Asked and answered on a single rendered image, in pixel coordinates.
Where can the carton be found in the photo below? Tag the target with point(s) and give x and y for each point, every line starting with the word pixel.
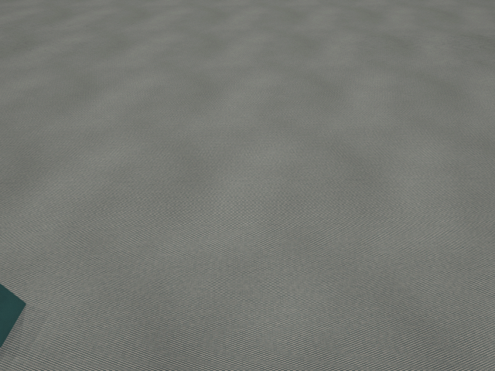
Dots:
pixel 10 309

